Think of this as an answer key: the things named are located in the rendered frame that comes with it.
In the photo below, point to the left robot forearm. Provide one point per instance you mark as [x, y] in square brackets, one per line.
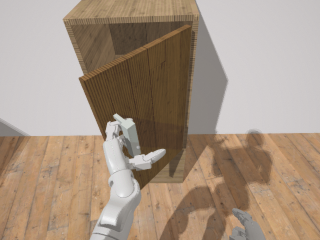
[117, 216]

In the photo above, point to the robot left hand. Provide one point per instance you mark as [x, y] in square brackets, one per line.
[114, 156]

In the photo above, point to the cupboard door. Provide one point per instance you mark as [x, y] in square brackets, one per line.
[148, 85]

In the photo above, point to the robot right hand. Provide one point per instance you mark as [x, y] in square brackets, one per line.
[252, 229]

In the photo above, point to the handle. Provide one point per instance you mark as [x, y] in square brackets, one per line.
[130, 135]

